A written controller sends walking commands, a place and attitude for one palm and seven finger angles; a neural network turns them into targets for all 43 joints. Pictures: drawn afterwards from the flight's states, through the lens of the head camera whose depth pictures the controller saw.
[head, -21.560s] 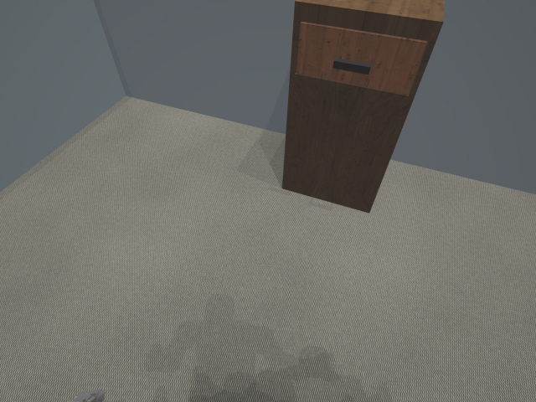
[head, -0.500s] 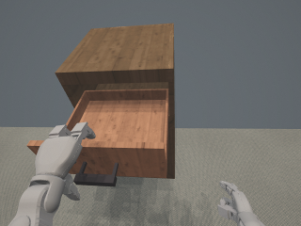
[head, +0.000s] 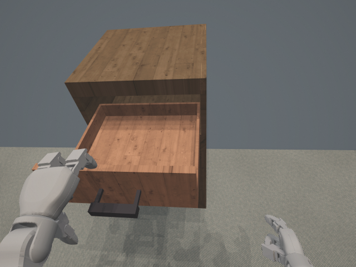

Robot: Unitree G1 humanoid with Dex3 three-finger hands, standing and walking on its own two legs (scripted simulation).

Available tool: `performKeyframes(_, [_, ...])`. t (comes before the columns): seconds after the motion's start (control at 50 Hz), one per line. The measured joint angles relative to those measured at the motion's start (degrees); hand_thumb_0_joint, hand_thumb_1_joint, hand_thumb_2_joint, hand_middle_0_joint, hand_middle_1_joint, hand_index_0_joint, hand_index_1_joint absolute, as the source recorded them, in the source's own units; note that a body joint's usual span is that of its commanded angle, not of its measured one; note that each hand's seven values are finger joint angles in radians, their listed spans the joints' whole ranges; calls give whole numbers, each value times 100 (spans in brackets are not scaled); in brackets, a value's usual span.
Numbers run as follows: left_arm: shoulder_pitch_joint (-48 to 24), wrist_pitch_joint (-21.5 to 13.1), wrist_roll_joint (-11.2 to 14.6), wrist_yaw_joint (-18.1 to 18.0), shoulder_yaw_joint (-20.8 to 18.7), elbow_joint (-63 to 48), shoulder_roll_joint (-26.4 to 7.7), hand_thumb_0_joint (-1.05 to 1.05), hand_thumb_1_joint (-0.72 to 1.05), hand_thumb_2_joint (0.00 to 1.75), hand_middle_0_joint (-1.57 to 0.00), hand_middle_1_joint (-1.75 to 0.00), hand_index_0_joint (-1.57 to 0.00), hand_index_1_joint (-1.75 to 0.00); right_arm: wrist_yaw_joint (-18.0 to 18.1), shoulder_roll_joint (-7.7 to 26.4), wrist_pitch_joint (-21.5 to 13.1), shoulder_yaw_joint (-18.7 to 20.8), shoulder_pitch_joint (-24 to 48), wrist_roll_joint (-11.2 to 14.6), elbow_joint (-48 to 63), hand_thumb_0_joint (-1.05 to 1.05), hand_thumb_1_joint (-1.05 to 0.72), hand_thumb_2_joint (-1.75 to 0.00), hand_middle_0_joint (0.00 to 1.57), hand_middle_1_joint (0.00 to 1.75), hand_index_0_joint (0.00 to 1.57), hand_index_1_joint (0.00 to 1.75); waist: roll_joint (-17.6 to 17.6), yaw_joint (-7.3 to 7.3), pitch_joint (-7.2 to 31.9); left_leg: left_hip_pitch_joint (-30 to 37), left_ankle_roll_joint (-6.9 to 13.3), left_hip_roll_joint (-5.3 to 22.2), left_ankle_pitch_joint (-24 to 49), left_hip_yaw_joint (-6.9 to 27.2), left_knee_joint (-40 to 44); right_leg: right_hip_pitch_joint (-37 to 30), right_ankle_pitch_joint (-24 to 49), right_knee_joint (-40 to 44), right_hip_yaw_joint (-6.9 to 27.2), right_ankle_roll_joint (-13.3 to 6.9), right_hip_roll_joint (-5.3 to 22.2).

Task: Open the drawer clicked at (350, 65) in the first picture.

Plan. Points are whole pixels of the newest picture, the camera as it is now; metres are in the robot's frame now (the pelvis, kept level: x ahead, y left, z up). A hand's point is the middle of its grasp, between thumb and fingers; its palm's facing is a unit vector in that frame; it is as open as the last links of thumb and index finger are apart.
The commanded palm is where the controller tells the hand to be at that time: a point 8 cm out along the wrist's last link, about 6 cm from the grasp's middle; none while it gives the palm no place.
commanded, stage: draw the hand back to the body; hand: left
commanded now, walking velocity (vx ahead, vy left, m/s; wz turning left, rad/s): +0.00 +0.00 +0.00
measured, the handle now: (116, 201) +0.26 +0.23 -0.03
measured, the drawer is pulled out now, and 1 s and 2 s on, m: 0.30 0.30 0.30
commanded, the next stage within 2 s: step back with the hand held close in 0.98 s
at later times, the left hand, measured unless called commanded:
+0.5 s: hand (76, 179) +0.21 +0.23 +0.15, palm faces +0.36 -0.84 -0.40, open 11.2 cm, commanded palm +0.16 +0.27 +0.17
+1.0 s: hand (68, 184) +0.20 +0.24 +0.15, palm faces +0.42 -0.81 -0.41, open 7.6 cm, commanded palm +0.15 +0.28 +0.17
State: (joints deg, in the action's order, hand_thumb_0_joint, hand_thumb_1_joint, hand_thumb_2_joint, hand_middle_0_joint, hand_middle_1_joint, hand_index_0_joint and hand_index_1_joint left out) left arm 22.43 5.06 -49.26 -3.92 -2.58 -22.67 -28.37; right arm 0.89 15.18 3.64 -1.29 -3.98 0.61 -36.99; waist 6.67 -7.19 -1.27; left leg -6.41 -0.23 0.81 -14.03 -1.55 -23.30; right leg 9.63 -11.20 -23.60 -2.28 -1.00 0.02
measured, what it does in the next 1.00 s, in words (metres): stands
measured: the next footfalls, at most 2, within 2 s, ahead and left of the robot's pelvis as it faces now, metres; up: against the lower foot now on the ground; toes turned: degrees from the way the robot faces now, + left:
none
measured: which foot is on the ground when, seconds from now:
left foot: down 0.00-1.00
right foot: down 0.00-1.00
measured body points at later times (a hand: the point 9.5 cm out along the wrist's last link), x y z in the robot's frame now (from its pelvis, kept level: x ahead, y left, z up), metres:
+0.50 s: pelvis +0.03 +0.00 +0.00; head +0.03 -0.02 +0.45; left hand +0.19 +0.27 +0.17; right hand +0.22 -0.22 -0.09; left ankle -0.01 +0.12 -0.74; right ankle +0.02 -0.11 -0.74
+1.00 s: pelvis +0.03 +0.00 +0.00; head +0.02 -0.03 +0.45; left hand +0.17 +0.28 +0.17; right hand +0.24 -0.21 -0.08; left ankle -0.01 +0.12 -0.74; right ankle +0.02 -0.11 -0.74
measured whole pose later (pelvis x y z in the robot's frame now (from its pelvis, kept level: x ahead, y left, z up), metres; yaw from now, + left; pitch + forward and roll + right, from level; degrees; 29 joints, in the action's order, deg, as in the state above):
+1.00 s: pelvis +0.03 +0.00 +0.00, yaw +1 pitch -3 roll +0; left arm 31.4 -5.9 2.6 -6.6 -15.7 -27.0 -17.9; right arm 4.3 11.5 -8.2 -0.9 -9.4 0.2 -36.3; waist 4.2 -4.2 -1.0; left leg -4.9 -0.8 1.4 -16.8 0.0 -24.4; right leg 7.1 -14.0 -23.8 -3.9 -1.2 -0.5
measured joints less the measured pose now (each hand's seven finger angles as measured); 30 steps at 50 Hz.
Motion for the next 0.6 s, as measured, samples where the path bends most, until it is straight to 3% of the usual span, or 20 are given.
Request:
performKeyframes(0.04, [77, -288, 1958, -21, -275, -51, 314, 0, -49, 30, -32, -120, -32, -119, 88, -59, -202, 10, -21, 1, 80, 2, -91, -90, 20, 30, 20, 30, -15, 79, -133, 62, 15, -3, -21, 33, -33, -89, -13, 1, -32, 6, 5])
performKeyframes(0.06, [158, -469, 2786, -50, -412, -71, 511, 0, -48, 30, -32, -120, -32, -119, 159, -118, -369, -18, -48, -11, 113, 2, -91, -90, 20, 30, 20, 30, -59, 130, -187, 97, 15, 0, -37, 38, -43, -127, -28, -6, -37, 6, 1])
performKeyframes(0.08, [237, -613, 3410, -78, -505, -110, 687, 0, -47, 31, -32, -119, -32, -118, 229, -183, -538, -49, -102, -28, 150, 2, -91, -90, 20, 30, 20, 30, -116, 170, -225, 137, 9, 9, -51, 42, -41, -168, -41, -1, -41, 4, -7])
performKeyframes(0.1, [296, -728, 3865, -111, -561, -166, 831, 0, -46, 31, -32, -118, -31, -118, 292, -245, -705, -75, -178, -51, 182, 2, -91, -90, 20, 30, 20, 30, -176, 196, -247, 178, 1, 19, -64, 49, -35, -214, -52, 13, -48, -1, -17])
performKeyframes(0.14, [358, -911, 4422, -191, -631, -279, 1026, 0, -43, 33, -31, -116, -31, -116, 374, -340, -979, -116, -346, -99, 211, 2, -91, -90, 20, 30, 20, 30, -283, 222, -254, 256, -20, 39, -90, 65, -17, -305, -72, 48, -64, -13, -37])
performKeyframes(0.2, [361, -1084, 4809, -285, -753, -391, 1152, 0, -37, 36, -31, -112, -30, -111, 391, -407, -1221, -154, -534, -138, 169, 2, -91, -90, 20, 30, 20, 30, -374, 261, -236, 339, -42, 60, -129, 91, -2, -412, -100, 99, -92, -25, -58])
performKeyframes(0.28, [356, -1194, 5015, -304, -967, -425, 1135, 0, -25, 40, -30, -105, -29, -104, 350, -417, -1314, -140, -650, -151, 65, 2, -91, -90, 20, 30, 20, 30, -416, 317, -207, 362, -49, 76, -172, 97, -1, -446, -132, 123, -99, -29, -74])
performKeyframes(0.42, [677, -1228, 5120, -238, -1145, -526, 1045, 0, -3, 50, -28, -90, -27, -89, 292, -327, -1297, 8, -700, -120, -11, 2, -91, -90, 20, 30, 20, 30, -380, 390, -133, 280, -39, 84, -238, 67, -31, -357, -179, 104, -70, -14, -82])
performKeyframes(0.6, [906, -1197, 5145, -245, -1268, -534, 995, 0, 28, 64, -26, -70, -25, -69, 339, -265, -1242, 129, -618, -67, 7, 2, -91, -90, 20, 30, 20, 30, -299, 365, -47, 197, -30, 69, -281, 79, -66, -277, -233, 61, -80, 2, -65])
